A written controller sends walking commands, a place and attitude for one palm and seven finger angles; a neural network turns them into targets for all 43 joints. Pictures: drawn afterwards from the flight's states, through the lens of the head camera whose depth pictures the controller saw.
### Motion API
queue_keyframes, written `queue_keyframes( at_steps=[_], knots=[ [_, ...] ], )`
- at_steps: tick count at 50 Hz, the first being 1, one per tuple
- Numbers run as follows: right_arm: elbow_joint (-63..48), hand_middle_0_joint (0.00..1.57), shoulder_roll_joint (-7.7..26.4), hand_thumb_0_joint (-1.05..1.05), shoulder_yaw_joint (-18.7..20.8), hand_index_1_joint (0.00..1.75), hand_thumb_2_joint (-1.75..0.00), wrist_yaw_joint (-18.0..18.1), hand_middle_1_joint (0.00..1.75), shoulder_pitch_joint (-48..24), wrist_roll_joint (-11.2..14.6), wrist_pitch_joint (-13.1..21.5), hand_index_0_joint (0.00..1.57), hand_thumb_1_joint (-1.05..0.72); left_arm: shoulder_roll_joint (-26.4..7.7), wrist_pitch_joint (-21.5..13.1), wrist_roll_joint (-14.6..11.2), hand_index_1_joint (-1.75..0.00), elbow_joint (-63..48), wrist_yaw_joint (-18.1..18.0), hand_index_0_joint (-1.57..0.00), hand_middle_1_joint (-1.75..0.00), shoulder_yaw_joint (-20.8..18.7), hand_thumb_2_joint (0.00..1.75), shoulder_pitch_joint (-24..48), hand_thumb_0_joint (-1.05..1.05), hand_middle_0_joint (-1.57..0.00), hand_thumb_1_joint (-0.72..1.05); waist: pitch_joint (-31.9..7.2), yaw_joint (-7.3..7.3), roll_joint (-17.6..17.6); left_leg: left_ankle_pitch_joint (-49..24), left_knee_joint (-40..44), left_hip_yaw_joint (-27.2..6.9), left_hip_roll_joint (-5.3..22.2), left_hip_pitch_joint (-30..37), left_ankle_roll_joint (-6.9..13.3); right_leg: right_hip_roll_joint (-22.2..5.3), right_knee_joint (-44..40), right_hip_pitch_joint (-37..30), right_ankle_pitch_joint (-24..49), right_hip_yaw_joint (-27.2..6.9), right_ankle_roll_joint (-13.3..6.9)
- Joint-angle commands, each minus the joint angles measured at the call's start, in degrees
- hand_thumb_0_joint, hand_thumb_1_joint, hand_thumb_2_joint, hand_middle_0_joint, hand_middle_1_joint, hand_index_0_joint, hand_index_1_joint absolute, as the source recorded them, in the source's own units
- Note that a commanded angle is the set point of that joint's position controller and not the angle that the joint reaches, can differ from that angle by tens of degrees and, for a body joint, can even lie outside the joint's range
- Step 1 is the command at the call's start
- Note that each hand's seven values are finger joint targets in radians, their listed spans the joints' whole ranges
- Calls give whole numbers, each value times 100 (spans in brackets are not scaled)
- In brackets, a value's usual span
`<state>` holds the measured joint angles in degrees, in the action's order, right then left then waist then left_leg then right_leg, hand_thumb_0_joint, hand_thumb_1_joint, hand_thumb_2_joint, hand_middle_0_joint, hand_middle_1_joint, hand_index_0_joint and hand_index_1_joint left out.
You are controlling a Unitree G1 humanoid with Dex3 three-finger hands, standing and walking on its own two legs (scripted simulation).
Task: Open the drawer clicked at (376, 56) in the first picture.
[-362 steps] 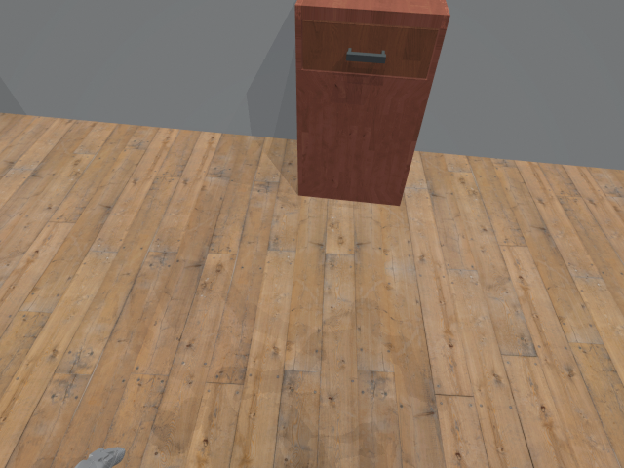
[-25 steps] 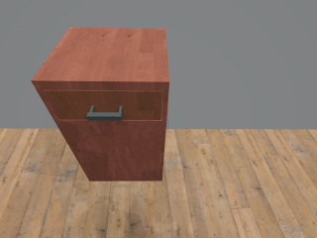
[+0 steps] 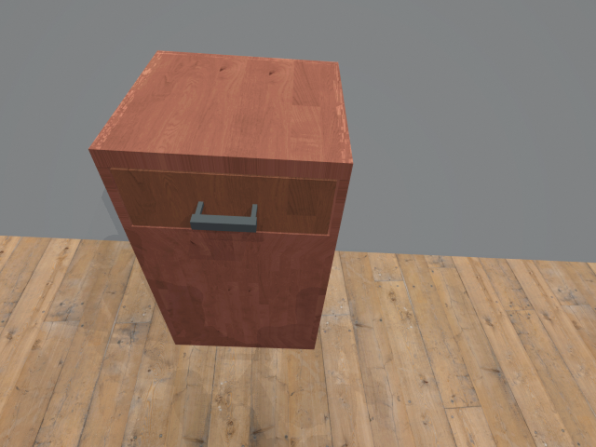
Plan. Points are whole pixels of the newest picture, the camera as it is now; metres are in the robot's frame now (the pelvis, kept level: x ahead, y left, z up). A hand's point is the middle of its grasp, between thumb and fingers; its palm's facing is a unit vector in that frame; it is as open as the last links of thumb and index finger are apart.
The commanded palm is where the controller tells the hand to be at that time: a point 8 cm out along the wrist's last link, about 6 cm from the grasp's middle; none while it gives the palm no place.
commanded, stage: look again from close up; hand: left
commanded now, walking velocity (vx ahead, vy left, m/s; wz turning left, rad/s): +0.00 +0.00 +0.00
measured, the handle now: (225, 215) +0.55 +0.18 -0.06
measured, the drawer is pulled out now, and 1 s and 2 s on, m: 0.00 0.00 0.00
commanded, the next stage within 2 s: shuffle to correct the standing spot in 0.10 s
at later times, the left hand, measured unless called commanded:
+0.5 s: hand out of the picture -0.08 +0.17 -0.16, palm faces +0.06 -0.98 -0.18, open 7.4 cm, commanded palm none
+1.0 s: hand out of the picture +0.03 +0.11 -0.17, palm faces +0.07 -0.98 -0.17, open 7.3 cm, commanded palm none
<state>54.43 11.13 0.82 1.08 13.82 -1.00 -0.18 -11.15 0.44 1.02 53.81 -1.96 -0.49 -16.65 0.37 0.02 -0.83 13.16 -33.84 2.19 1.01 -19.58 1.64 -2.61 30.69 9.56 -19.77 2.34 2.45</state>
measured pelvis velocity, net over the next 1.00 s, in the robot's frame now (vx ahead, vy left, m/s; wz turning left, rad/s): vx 0.04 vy -0.04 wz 0.00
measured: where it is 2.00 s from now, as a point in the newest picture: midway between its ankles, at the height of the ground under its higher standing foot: outside the picture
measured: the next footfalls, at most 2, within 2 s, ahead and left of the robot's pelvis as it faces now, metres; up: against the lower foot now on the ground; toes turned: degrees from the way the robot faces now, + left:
none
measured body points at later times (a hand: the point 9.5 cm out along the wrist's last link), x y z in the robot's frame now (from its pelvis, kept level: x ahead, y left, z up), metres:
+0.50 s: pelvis -0.01 -0.01 +0.01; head -0.02 +0.00 +0.46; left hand -0.08 +0.22 -0.15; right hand +0.00 -0.25 -0.15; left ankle +0.05 +0.10 -0.73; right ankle -0.04 -0.15 -0.73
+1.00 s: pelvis +0.04 -0.04 +0.00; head +0.04 -0.05 +0.45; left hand +0.02 +0.16 -0.15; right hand +0.03 -0.26 -0.16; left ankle +0.06 +0.08 -0.73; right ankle -0.01 -0.13 -0.73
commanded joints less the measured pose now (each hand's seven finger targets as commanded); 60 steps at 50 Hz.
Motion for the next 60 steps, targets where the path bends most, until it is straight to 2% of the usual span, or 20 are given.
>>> queue_keyframes(
  at_steps=[1, 10, 17, 22, 24, 27, 29, 32, 33, 35, 37, 38, 39, 40, 43, 46, 50, 55, 59, 60],
  knots=[
    [-240, 20, 737, 0, 153, 30, -90, 0, 30, 210, -18, 75, 20, -90, -535, -51, 28, -30, -160, -15, -20, -30, -108, 90, -517, 0, -20, 90, 41, 3, 335, -483, 1005, -729, 513, 362, 103, -162, -567, 263, 755, -174, -308],
    [-87, 20, 784, 0, 136, 30, -90, -48, 30, 88, 8, 34, 20, -90, -502, -54, 39, -30, 106, -8, -20, -30, -53, 90, -686, 0, -20, 90, 149, -2, 323, 604, 1568, -862, 495, 314, 48, -190, -795, 241, 508, -160, -247],
    [151, 20, 976, 0, 289, 30, -90, 35, 30, 141, -47, -115, 20, -90, -263, 68, 128, -30, 426, 103, -20, -30, -99, 90, -1293, 0, -20, 90, 469, -69, 508, 2554, 2181, -1214, 880, -132, 204, 157, -481, 419, -423, 211, -283],
    [219, 20, 678, 0, 279, 30, -90, 72, 30, 222, -59, -96, 20, -90, -305, 59, 98, -30, 508, 142, -20, -30, -187, 90, -1590, 0, -20, 90, 484, -108, -102, 1862, 1258, -610, 483, -308, 73, -134, -1199, 445, -898, -433, -542],
    [239, 20, 411, 0, 213, 30, -90, 61, 30, 317, -51, -53, 20, -90, -402, 32, 66, -30, 520, 116, -20, -30, -220, 90, -1488, 0, -20, 90, 534, -35, -594, 1237, 400, -146, 156, -396, 15, -459, -1562, 582, -1354, -973, -748],
    [339, 20, 223, 0, 160, 30, -90, 75, 30, 580, -40, 24, 20, -90, -396, 1, 42, -30, 507, 100, -20, -30, -236, 90, -1202, 0, -20, 90, 517, 166, -582, 760, -125, 160, 120, -14, 12, -670, -1545, 998, -1348, -1057, -882],
    [470, 20, 292, 0, 171, 30, -90, 87, 30, 879, -43, 53, 20, -90, -283, 12, 43, -30, 501, 121, -20, -30, -210, 90, -1063, 0, -20, 90, 731, 289, -70, 1141, 418, -125, 328, 273, 56, -344, -1071, 1405, -1285, -668, -779],
    [595, 20, 861, 0, 336, 30, -90, 133, 30, 1278, -94, 64, 20, -90, 15, 22, 88, -30, 478, 192, -20, -30, -185, 90, -1151, 0, -20, 90, 845, 295, 1482, 3169, 2218, -1944, 1421, 172, 505, 427, 694, 1722, -933, 327, -447],
    [567, 20, 1033, 0, 404, 30, -90, 139, 30, 1214, -75, 98, 20, -90, 71, 29, 121, -30, 448, 220, -20, -30, -185, 90, -1098, 0, -20, 90, 834, 236, 1669, 3394, 2546, -2378, 1758, 36, 740, 329, 1274, 1734, -747, 330, -432],
    [504, 20, 933, 0, 375, 30, -90, 148, 30, 847, -86, 135, 20, -90, 174, 4, 90, -30, 457, 272, -20, -30, -226, 90, -1160, 0, -20, 90, 655, 21, 1235, 2615, 2447, -2064, 1769, -380, 840, 40, 1200, 1171, -723, 101, -462],
    [477, 20, 669, 0, 293, 30, -90, 145, 30, 505, -73, 103, 20, -90, 331, -66, 68, -30, 726, 247, -20, -30, -228, 90, -1811, 0, -20, 90, 323, -361, 535, 1858, 1535, -1025, 1128, -852, 423, 169, -430, -257, 59, 233, -388],
    [464, 20, 357, 0, 236, 30, -90, 128, 30, 521, -35, 90, 20, -90, 129, -98, 73, -30, 802, 174, -20, -30, -241, 90, -1948, 0, -20, 90, 325, -394, -305, 1377, 659, -416, 569, -1203, 145, -233, -1111, -593, -29, -405, -504],
    [362, 20, -61, 0, 128, 30, -90, 104, 30, 506, 17, 95, 20, -90, -192, -124, 64, -30, 793, 78, -20, -30, -276, 90, -1911, 0, -20, 90, 368, -340, -1250, 1101, -262, 279, 72, -1527, -79, -1157, -1832, -633, -450, -1508, -785],
    [316, 20, -41, 0, 114, 30, -90, 81, 30, 354, -1, 87, 20, -90, -295, -163, 25, -30, 675, 28, -20, -30, -257, 90, -1618, 0, -20, 90, 404, -274, -1067, 1207, -807, 138, 169, -1201, -81, -1593, -2072, -94, -19, -1801, -975],
    [608, 20, -299, 0, 24, 30, -90, 78, 30, 647, 33, 51, 20, -90, 10, -288, 20, -30, 679, -43, -20, -30, -103, 90, -962, 0, -20, 90, 539, 78, -541, 887, -660, 0, 337, -455, -140, -1287, -1301, 97, 3594, -815, -983],
    [725, 20, -217, 0, 30, 30, -90, 112, 30, 775, 79, 53, 20, -90, -117, -255, -20, -30, 698, -100, -20, -30, -103, 90, -970, 0, -20, 90, 118, 9, -548, -227, 406, 202, 199, 114, -182, -950, -532, -562, 5391, -289, -686],
    [660, 20, 89, 0, 115, 30, -90, 135, 30, 633, 55, -41, 20, -90, -225, -102, -1, -30, 574, -183, -20, -30, -204, 90, -1044, 0, -20, 90, 184, -101, -165, -2267, 279, 134, 449, 638, -122, -699, -288, -96, 4536, -282, -448],
    [438, 20, 188, 0, 172, 30, -90, 102, 30, 430, 40, -124, 20, -90, -347, -31, 12, -30, 389, -169, -20, -30, -239, 90, -807, 0, -20, 90, -107, -40, -128, -2181, 112, 70, 453, 804, -102, -760, -272, 12, 3892, -393, -580],
    [367, 20, 341, 0, 186, 30, -90, 71, 30, 332, 27, -110, 20, -90, -221, 13, 25, -30, 254, -131, -20, -30, -202, 90, -545, 0, -20, 90, -44, -1, 210, -1830, 628, -276, 681, 841, 68, -383, -382, 321, 1882, -223, -435],
    [-128, 20, 466, 0, 175, 30, -90, 64, 30, -265, 108, 46, 20, -90, -364, -118, 28, -30, 326, -286, -20, -30, -132, 90, -828, 0, -20, 90, 300, -158, 88, -1896, -455, -108, 724, 607, -19, -672, -787, 636, 3514, -765, -329]
  ],
)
